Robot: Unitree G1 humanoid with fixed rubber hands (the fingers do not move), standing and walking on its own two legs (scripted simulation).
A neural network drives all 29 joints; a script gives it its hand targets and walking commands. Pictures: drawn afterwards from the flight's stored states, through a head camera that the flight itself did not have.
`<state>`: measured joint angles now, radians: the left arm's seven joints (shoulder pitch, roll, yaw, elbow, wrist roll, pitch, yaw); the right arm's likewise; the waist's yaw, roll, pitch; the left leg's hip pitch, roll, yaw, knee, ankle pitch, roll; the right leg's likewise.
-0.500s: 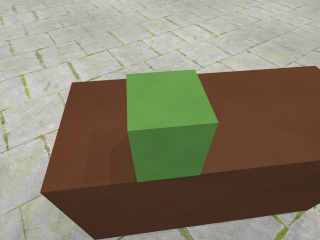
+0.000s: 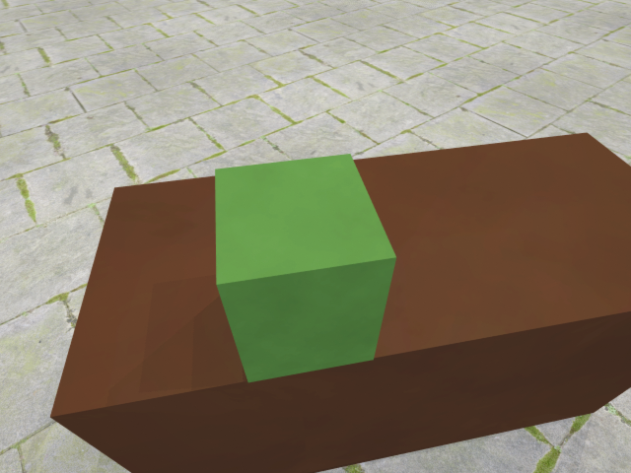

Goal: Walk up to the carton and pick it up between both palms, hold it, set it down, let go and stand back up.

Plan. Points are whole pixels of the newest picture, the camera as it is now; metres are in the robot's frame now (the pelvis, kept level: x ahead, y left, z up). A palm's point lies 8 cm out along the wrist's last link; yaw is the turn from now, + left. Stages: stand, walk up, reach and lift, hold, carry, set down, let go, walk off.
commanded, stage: walk up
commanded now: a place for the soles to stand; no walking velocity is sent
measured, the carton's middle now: (298, 269) +0.42 +0.03 +0.03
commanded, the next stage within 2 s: reach and lift in 0.86 s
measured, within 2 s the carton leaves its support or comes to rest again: neither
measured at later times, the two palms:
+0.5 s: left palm out of the picture +0.10 +0.26 -0.10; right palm out of the picture +0.05 -0.29 -0.10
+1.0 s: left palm out of the picture +0.15 +0.24 -0.11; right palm out of the picture +0.10 -0.28 -0.11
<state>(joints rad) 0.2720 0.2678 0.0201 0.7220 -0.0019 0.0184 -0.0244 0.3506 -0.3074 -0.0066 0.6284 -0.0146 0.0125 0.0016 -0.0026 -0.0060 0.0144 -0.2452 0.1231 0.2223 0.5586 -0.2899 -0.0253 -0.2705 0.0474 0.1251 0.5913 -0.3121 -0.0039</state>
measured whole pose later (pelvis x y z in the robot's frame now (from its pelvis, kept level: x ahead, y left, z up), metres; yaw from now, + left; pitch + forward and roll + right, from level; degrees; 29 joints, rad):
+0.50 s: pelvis +0.00 -0.01 +0.00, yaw -1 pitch -1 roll +1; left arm 0.27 0.28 0.04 0.69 0.01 0.03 -0.04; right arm 0.37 -0.32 -0.02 0.67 -0.02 0.03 -0.01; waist -0.01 0.00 0.04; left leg -0.25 0.13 0.20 0.59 -0.31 -0.02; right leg -0.27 0.07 0.14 0.61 -0.32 -0.01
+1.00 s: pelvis -0.02 +0.00 -0.02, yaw +1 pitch -2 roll +1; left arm 0.04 0.28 0.01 0.58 0.01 0.39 0.00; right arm 0.15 -0.26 -0.14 0.79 -0.06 -0.08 0.05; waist -0.04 -0.04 0.13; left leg -0.34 0.07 0.10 0.71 -0.33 -0.02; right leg -0.36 0.00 0.05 0.74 -0.33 -0.01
